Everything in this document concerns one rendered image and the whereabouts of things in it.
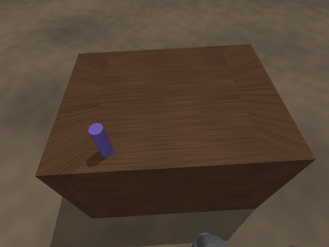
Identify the can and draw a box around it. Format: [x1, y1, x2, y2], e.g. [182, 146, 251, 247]
[88, 123, 114, 157]

